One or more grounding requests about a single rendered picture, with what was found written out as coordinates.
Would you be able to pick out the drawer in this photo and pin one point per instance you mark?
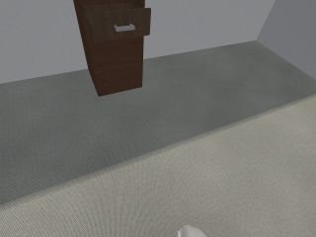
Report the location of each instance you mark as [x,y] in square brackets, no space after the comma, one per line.
[102,19]

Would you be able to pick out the handle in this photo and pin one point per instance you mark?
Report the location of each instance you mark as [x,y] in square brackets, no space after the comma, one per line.
[131,27]

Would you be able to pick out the cabinet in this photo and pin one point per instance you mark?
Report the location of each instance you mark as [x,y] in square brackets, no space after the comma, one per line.
[115,65]

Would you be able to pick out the robot right thigh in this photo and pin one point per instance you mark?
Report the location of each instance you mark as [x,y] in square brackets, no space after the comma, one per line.
[189,231]

